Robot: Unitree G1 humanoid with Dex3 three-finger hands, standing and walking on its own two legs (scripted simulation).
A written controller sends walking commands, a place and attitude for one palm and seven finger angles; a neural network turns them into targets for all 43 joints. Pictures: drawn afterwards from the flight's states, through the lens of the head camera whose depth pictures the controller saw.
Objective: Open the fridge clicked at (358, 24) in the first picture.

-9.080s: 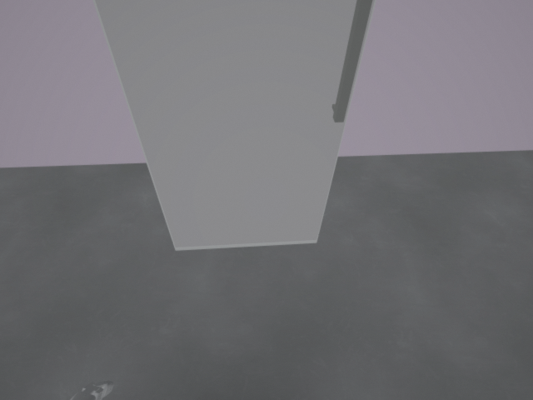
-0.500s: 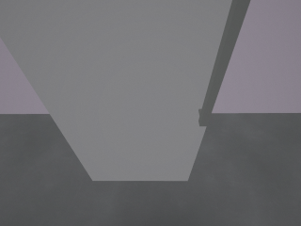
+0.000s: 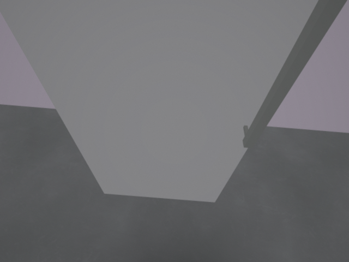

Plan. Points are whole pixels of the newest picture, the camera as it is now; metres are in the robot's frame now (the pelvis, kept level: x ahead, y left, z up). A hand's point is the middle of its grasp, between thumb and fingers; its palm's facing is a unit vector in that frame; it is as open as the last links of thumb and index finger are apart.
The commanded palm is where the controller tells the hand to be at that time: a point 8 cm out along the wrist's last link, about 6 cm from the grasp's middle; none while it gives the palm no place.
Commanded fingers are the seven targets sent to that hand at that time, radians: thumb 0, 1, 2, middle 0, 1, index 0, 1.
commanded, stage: come to a stop and stand still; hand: right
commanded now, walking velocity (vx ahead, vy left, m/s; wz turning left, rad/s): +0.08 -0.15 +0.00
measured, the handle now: (278, 79) +0.45 -0.19 +0.19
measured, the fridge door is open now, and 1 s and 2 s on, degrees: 0 0 0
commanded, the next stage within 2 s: look again from close up in 1.16 s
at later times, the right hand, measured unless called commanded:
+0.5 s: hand out of the picture -0.04 -0.20 -0.17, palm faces +0.12 +0.97 -0.21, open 7.4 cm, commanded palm none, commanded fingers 0.00 -0.90 -0.90 0.20 0.30 0.20 0.30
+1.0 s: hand out of the picture -0.02 -0.16 -0.17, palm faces +0.09 +0.98 -0.19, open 7.3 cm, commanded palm none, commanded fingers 0.00 -0.90 -0.90 0.20 0.30 0.20 0.30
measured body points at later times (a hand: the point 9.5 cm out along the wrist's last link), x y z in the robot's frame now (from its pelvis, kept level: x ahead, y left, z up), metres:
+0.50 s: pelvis -0.04 -0.01 +0.01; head -0.03 -0.02 +0.46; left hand -0.01 +0.23 -0.14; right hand -0.04 -0.25 -0.15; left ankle +0.00 +0.12 -0.73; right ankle -0.08 -0.12 -0.73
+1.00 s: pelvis -0.01 +0.01 +0.01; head +0.00 +0.01 +0.46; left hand -0.02 +0.22 -0.15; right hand -0.03 -0.21 -0.15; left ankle -0.02 +0.12 -0.73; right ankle -0.08 -0.12 -0.73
